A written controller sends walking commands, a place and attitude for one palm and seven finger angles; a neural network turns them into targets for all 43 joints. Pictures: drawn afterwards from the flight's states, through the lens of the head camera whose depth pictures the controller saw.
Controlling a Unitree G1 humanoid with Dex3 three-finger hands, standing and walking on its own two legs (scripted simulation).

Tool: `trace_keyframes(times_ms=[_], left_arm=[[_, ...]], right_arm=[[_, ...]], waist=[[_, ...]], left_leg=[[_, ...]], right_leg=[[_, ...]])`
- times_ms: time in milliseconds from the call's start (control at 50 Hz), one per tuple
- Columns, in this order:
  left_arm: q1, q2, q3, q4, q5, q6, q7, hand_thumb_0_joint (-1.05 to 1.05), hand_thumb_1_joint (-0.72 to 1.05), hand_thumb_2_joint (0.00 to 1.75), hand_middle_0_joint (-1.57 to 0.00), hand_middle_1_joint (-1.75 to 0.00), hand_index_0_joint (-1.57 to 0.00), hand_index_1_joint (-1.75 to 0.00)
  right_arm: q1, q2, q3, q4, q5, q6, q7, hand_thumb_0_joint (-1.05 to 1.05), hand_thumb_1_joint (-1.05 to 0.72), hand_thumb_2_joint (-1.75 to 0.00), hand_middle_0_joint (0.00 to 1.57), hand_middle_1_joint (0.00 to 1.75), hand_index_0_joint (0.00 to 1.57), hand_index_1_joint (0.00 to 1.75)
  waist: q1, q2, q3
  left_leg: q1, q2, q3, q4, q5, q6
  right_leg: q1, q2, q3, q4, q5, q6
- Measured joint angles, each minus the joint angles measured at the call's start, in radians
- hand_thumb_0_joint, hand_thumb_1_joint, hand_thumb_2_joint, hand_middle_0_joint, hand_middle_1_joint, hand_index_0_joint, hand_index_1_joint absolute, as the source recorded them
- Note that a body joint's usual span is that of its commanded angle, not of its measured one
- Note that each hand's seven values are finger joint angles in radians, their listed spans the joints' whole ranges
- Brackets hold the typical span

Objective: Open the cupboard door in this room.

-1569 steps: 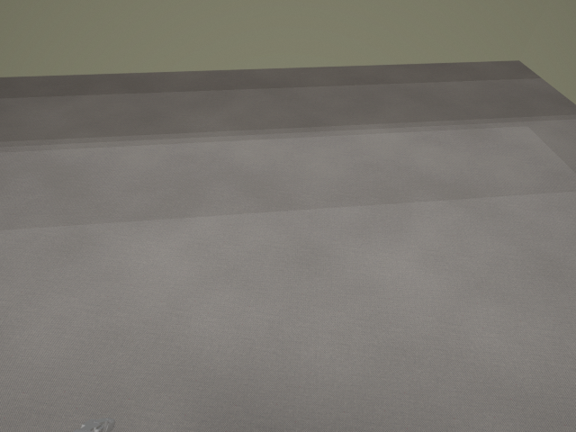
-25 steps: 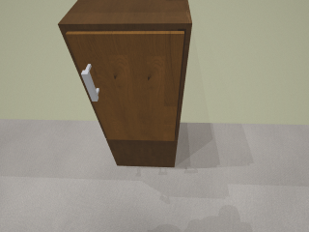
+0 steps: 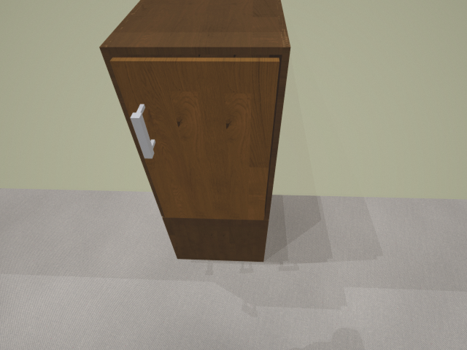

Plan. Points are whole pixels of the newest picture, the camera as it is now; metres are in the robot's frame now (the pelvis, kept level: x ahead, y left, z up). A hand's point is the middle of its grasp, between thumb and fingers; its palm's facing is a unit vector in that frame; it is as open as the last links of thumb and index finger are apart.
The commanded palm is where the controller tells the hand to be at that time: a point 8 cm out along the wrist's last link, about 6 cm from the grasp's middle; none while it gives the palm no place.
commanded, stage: look again from close up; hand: left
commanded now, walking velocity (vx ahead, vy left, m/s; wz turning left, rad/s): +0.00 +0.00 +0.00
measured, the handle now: (145, 131) +0.59 +0.26 +0.03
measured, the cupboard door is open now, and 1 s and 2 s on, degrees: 0 0 0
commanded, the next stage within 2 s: shuffle to correct the standing spot in 0.36 s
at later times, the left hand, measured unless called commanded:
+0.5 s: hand out of the picture +0.00 +0.17 -0.17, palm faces +0.03 -0.98 -0.20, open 7.3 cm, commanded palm none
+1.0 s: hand out of the picture +0.06 +0.20 -0.18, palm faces +0.07 -0.98 -0.21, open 7.3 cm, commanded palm none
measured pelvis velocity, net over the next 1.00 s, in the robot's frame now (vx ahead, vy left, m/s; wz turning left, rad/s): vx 0.05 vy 0.03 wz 0.02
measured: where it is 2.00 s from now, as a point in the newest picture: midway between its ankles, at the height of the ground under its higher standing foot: outside the picture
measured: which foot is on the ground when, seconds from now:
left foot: down 0.00-1.00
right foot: down 0.00-1.00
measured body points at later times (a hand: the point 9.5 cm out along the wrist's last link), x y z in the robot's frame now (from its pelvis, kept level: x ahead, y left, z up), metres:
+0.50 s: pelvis +0.00 +0.01 +0.00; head +0.00 -0.01 +0.45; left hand +0.00 +0.22 -0.15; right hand -0.04 -0.20 -0.17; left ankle -0.03 +0.12 -0.74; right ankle +0.03 -0.10 -0.74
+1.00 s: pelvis +0.05 +0.03 -0.01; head +0.07 +0.02 +0.44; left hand +0.06 +0.25 -0.17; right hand +0.01 -0.18 -0.17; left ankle -0.01 +0.12 -0.73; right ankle +0.04 -0.08 -0.74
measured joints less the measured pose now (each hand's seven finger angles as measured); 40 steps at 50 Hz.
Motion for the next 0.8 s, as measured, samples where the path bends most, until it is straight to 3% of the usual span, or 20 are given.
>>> trace_keyframes(times_ms=[200, 520, 700, 760, 800], left_arm=[[-0.024, 0.008, -0.001, -0.017, -0.006, -0.001, -0.005, 0.00, 0.91, 0.90, -0.20, -0.30, -0.20, -0.30], [-0.033, 0.005, 0.006, -0.006, -0.003, 0.003, -0.007, 0.00, 0.92, 0.90, -0.20, -0.30, -0.20, -0.30], [0.009, -0.010, 0.031, -0.033, 0.008, 0.011, -0.016, 0.00, 0.91, 0.90, -0.20, -0.30, -0.20, -0.30], [0.020, -0.003, 0.043, -0.035, 0.010, 0.018, -0.018, 0.00, 0.91, 0.90, -0.20, -0.30, -0.20, -0.30], [0.022, 0.002, 0.046, -0.035, 0.013, 0.024, -0.020, 0.00, 0.91, 0.90, -0.20, -0.30, -0.20, -0.30]], right_arm=[[0.029, 0.019, 0.029, 0.015, -0.002, -0.005, 0.000, 0.01, -0.92, -0.89, 0.19, 0.29, 0.20, 0.30], [0.041, 0.024, 0.027, 0.064, -0.003, -0.005, -0.006, 0.00, -0.91, -0.89, 0.19, 0.29, 0.20, 0.30], [0.063, 0.011, 0.011, 0.045, -0.013, 0.015, 0.004, 0.00, -0.91, -0.89, 0.19, 0.29, 0.20, 0.30], [0.073, 0.015, 0.008, 0.037, -0.015, 0.004, 0.004, 0.00, -0.91, -0.89, 0.19, 0.29, 0.20, 0.30], [0.084, 0.018, 0.008, 0.029, -0.015, -0.009, 0.002, 0.00, -0.91, -0.89, 0.19, 0.29, 0.20, 0.30]], waist=[[0.007, -0.004, -0.008], [0.006, -0.024, 0.019], [0.018, -0.024, 0.007], [0.021, -0.047, 0.005], [0.021, -0.056, 0.006]], left_leg=[[0.039, -0.026, 0.014, -0.046, 0.023, 0.014], [0.045, -0.024, 0.017, -0.062, 0.031, 0.012], [-0.013, -0.015, 0.006, 0.053, -0.045, 0.022], [-0.004, -0.030, 0.016, 0.048, -0.057, 0.028], [0.008, -0.041, 0.025, 0.042, -0.066, 0.038]], right_leg=[[0.014, -0.023, 0.017, 0.001, 0.002, 0.013], [0.017, -0.020, 0.019, -0.009, 0.007, 0.010], [-0.017, -0.016, 0.008, 0.060, -0.050, 0.007], [-0.026, -0.031, 0.020, 0.087, -0.075, 0.011], [-0.036, -0.039, 0.029, 0.127, -0.117, -0.006]])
